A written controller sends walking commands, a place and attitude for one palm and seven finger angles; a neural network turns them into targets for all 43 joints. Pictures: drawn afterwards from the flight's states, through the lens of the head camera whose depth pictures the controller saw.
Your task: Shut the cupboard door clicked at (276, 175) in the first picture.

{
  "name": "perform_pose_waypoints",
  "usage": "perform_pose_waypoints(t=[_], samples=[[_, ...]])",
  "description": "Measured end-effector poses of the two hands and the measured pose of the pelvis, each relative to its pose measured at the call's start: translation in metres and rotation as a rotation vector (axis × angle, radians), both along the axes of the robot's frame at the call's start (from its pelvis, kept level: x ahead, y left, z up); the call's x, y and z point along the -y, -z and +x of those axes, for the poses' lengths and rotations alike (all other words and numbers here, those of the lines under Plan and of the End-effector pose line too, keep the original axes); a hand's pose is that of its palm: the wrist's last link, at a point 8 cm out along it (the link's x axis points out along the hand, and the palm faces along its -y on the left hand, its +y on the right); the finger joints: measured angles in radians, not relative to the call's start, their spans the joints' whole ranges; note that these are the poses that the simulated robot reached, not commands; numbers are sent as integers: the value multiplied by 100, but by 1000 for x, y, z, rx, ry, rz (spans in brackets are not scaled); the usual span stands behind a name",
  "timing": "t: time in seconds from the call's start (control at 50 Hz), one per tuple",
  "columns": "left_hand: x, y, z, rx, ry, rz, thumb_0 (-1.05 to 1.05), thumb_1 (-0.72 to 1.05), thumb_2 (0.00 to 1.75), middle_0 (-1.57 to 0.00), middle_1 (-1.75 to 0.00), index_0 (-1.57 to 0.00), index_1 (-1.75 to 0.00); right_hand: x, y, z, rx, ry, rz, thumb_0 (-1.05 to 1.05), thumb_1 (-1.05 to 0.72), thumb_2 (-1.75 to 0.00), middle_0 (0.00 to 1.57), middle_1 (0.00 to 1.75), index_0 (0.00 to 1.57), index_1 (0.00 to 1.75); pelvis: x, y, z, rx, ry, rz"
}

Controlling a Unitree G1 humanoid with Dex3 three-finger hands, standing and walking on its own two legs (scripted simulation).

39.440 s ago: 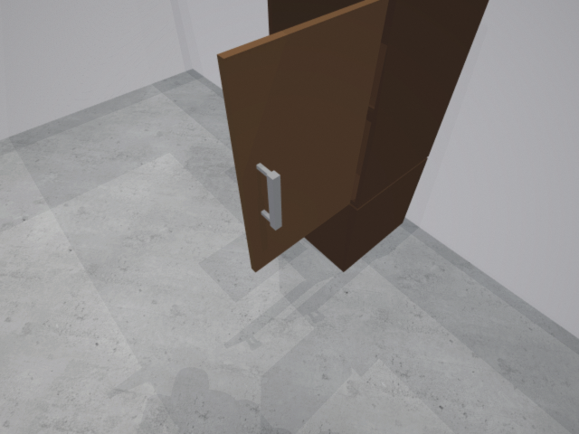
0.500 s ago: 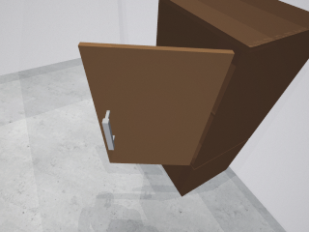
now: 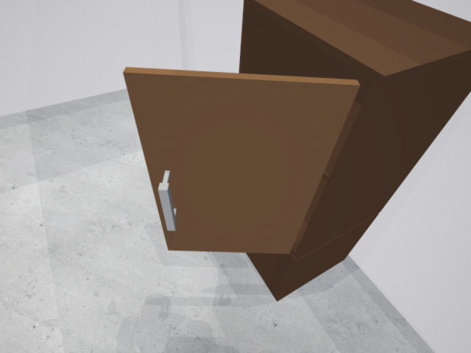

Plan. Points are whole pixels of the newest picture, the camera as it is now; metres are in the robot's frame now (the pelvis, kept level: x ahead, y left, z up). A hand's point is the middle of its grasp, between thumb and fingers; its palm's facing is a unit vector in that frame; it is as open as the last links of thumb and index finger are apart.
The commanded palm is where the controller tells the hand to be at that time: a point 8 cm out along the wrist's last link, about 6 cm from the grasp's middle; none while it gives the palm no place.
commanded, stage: look again from close up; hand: left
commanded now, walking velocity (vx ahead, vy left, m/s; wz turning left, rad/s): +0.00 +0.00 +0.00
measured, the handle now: (169, 202) +0.44 +0.18 -0.06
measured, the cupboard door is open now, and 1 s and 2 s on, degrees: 60 60 60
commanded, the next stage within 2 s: raise the hand and make a fist in 0.10 s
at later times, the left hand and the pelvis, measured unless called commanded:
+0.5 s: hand (152, 319) +0.18 +0.15 -0.02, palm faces +0.06 -1.00 +0.02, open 6.7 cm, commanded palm +0.11 +0.21 -0.07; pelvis -0.04 -0.03 -0.07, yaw +3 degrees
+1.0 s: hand (153, 327) +0.18 +0.15 -0.07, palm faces +0.05 -1.00 -0.02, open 4.3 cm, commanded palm +0.14 +0.21 -0.06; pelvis -0.02 -0.05 -0.11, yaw +3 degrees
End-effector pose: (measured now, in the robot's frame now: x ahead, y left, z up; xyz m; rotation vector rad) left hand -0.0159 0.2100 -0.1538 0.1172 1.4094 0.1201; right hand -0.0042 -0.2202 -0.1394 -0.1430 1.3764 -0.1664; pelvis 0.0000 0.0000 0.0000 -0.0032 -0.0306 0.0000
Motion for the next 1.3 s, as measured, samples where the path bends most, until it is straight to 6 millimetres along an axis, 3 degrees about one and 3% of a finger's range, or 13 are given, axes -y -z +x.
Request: perform_pose_waypoints(t=[0.22,0.26,0.32,0.38,0.44,0.52,0.62,0.66,0.72,0.8,0.94,1.12,1.3], samples=[[1,-1,-6,-14,1,7,0,91,89,-20,-29,-20,-30,-4,2,-7,-20,2,14,0,-91,-90,20,30,20,30,0,0,-1,-5,-4,-3],[-10,-17,23,148,-77,40,1,92,89,-20,-30,-20,-30,3,-4,-1,78,-11,-25,1,-92,-90,20,30,20,30,3,3,-5,-8,-22,-2],[-23,-75,88,594,-86,117,3,94,89,-21,-31,-21,-31,19,-16,21,310,-39,-57,2,-93,-90,20,30,20,30,8,7,-9,-22,-38,8],[-19,-120,145,982,-57,117,2,94,89,-23,-33,-23,-34,37,-17,53,502,-103,-64,2,-92,-90,20,30,20,30,12,21,-19,-59,-75,14],[-6,-138,174,1289,-28,22,1,94,89,-26,-37,-26,-38,55,-16,90,648,-152,-84,1,-92,-90,20,30,20,30,18,42,-29,-132,-66,8],[15,-116,167,1500,88,-105,1,92,89,-32,-43,-32,-44,71,-16,139,809,-200,-120,1,-91,-90,20,30,20,30,30,80,-36,-209,-43,8],[17,-63,126,1322,35,-104,1,91,89,-41,-53,-42,-53,67,-14,191,923,-271,-119,1,-91,-90,20,30,20,30,43,111,-37,-251,-57,-4],[12,-60,112,1285,1,-49,1,91,89,-45,-57,-45,-57,58,-10,206,942,-300,-101,1,-91,-90,20,30,20,30,47,116,-35,-262,-67,-18],[6,-76,107,1346,-1,27,2,90,89,-50,-63,-50,-63,42,2,218,939,-342,-60,1,-91,-90,20,30,20,30,52,121,-32,-282,-80,-39],[8,-93,129,1442,67,17,2,90,90,-57,-71,-58,-71,25,27,219,883,-356,2,1,-90,-90,20,30,20,30,56,125,-30,-307,-88,-60],[13,-84,168,1304,109,-98,1,90,90,-70,-84,-70,-85,24,55,186,716,-227,44,1,-90,-90,20,30,20,30,53,119,-21,-333,-70,-43],[-6,-91,169,1345,72,-58,1,90,90,-86,-102,-87,-103,49,55,154,607,-170,-63,1,-90,-90,20,30,20,30,37,113,-14,-347,-54,-39],[-15,-87,172,1373,87,-93,2,90,90,-103,-120,-103,-121,42,38,167,663,-197,-119,1,-90,-90,20,30,20,30,21,115,-18,-341,-51,-61]])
